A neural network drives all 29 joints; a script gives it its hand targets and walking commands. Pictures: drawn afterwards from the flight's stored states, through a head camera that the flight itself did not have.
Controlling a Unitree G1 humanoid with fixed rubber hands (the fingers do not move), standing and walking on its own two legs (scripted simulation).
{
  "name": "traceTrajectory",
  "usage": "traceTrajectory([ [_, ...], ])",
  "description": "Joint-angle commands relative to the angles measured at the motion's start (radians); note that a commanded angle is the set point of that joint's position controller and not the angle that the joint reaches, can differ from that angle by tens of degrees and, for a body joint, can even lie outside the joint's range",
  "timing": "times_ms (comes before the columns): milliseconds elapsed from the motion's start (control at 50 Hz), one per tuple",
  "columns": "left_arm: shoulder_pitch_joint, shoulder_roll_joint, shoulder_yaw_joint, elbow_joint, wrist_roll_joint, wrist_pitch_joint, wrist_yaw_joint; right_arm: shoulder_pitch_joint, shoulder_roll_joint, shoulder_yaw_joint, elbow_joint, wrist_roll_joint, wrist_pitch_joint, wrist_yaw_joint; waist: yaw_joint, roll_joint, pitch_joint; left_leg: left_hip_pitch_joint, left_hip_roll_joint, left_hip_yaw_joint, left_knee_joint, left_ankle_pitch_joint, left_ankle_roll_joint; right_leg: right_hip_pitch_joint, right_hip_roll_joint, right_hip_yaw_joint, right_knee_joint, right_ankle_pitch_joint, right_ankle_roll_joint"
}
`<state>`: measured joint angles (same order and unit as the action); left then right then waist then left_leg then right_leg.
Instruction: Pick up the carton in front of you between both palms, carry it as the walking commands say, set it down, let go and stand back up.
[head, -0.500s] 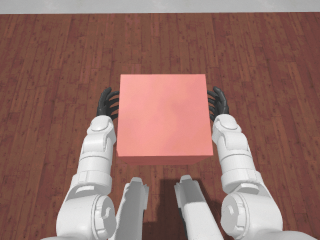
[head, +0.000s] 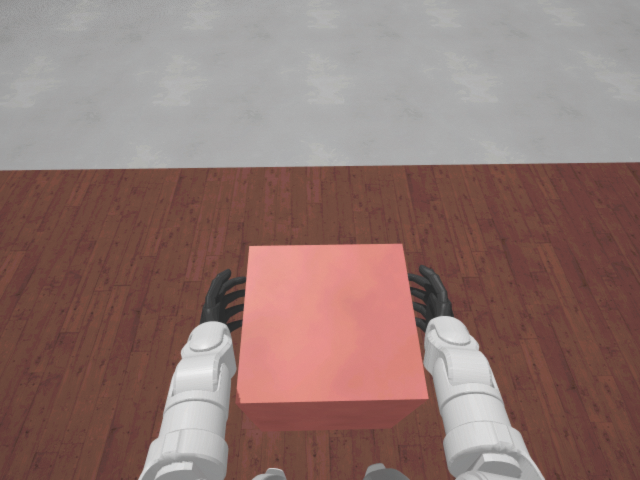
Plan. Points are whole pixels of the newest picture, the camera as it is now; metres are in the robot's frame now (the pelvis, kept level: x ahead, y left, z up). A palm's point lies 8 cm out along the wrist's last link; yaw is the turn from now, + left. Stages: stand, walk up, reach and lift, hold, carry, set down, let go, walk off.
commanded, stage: reach and lift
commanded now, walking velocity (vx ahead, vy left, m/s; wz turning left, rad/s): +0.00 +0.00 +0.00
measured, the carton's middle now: (326, 345) +0.31 +0.00 -0.09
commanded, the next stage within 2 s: hold in 1.30 s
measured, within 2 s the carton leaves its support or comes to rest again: neither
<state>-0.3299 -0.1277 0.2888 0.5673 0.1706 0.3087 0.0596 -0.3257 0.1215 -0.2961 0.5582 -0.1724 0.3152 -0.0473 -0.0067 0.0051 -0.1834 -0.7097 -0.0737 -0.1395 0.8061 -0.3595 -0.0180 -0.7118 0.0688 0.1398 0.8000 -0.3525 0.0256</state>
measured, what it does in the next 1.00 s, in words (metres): stands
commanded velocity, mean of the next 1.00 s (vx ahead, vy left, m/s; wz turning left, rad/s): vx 0.00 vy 0.00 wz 0.00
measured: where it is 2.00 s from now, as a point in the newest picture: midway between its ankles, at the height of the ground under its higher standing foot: outside the picture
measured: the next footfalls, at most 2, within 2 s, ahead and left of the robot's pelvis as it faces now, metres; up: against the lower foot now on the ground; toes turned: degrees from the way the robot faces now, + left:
none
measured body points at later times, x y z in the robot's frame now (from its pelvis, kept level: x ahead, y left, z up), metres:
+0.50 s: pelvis +0.00 +0.00 +0.04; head -0.03 +0.00 +0.49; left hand +0.30 +0.15 +0.05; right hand +0.30 -0.16 +0.05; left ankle +0.02 +0.13 -0.70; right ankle +0.02 -0.13 -0.70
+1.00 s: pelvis +0.01 +0.00 +0.04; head -0.02 +0.00 +0.49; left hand +0.31 +0.15 +0.06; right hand +0.31 -0.15 +0.06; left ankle +0.01 +0.13 -0.70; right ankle +0.02 -0.13 -0.70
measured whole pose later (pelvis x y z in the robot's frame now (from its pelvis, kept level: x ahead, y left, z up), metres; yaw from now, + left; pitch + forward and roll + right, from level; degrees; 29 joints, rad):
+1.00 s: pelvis +0.01 +0.00 +0.04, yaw +0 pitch -4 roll +0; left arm -0.27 -0.15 0.25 0.32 0.28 0.65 0.00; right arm -0.27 0.15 -0.25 0.32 -0.28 0.65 0.01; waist 0.00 0.00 -0.01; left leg -0.12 -0.04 -0.14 0.40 -0.21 -0.01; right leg -0.12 0.04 0.14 0.40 -0.21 0.01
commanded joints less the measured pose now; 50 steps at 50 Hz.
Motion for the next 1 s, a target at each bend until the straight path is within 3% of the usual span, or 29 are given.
traceTrajectory([
  [0,-0.443,-1.014,-0.598,-0.018,-0.123,0.03,-0.247,-0.449,1.011,0.605,-0.017,0.122,0.028,0.249,0.004,-0.003,-0.381,0.333,-0.033,0.042,-0.168,0.37,0.006,0.352,0.041,-0.051,-0.156,0.365,-0.012],
  [180,-0.355,-1.007,-0.65,-0.161,-0.149,0.195,-0.273,-0.359,0.997,0.651,-0.16,0.151,0.189,0.266,0.0,0.003,-0.183,0.541,-0.018,0.043,-0.357,0.411,0.002,0.554,0.027,-0.055,-0.345,0.405,-0.011],
  [280,-0.355,-0.979,-0.584,-0.158,-0.126,0.267,-0.286,-0.361,0.981,0.59,-0.163,0.125,0.263,0.277,0.004,-0.001,-0.032,0.547,-0.015,0.056,-0.421,0.282,0.008,0.576,0.021,-0.061,-0.409,0.288,-0.015],
  [400,-0.471,-0.988,-0.53,-0.136,-0.105,0.276,-0.31,-0.475,0.997,0.542,-0.133,0.101,0.274,0.298,0.007,-0.008,0.007,0.537,-0.013,0.071,-0.424,0.154,0.014,0.562,0.016,-0.072,-0.416,0.16,-0.021],
  [580,-0.546,-1.005,-0.552,-0.151,-0.112,0.275,-0.317,-0.546,1.019,0.563,-0.146,0.113,0.272,0.302,0.005,-0.005,-0.072,0.565,-0.014,0.077,-0.418,0.163,0.014,0.598,0.017,-0.073,-0.412,0.167,-0.017],
  [980,-0.402,-0.971,-0.587,-0.267,-0.133,0.322,-0.301,-0.405,0.973,0.598,-0.266,0.134,0.318,0.292,0.004,-0.001,-0.078,0.661,-0.022,0.066,-0.459,0.371,0.0,0.677,0.029,-0.07,-0.446,0.364,-0.008],
])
